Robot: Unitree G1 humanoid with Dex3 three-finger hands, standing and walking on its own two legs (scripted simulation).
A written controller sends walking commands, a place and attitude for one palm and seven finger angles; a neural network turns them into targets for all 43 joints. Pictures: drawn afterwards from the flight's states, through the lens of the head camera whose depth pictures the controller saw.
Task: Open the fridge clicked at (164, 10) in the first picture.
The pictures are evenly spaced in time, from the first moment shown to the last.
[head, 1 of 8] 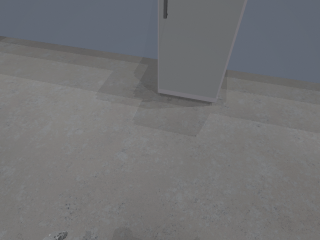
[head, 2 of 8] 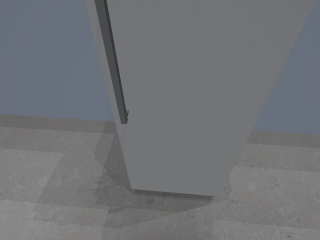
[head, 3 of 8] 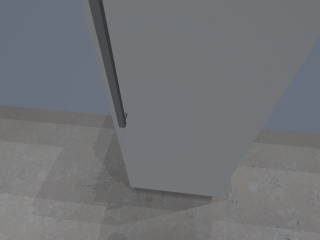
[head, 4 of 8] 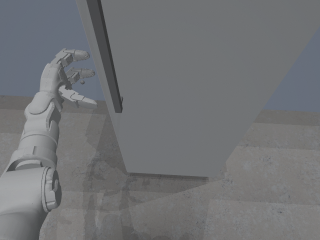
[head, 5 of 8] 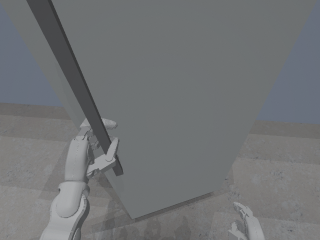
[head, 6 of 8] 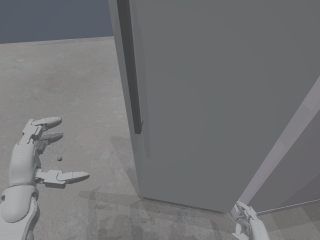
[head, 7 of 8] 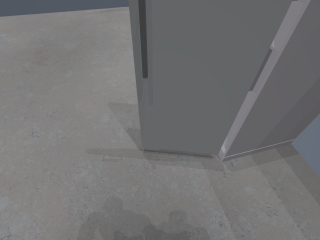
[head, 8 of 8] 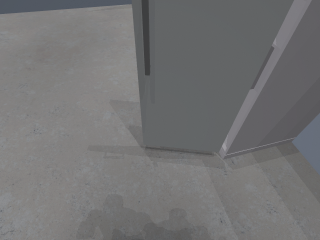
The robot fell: no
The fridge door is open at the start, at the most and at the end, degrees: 0 77 69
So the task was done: yes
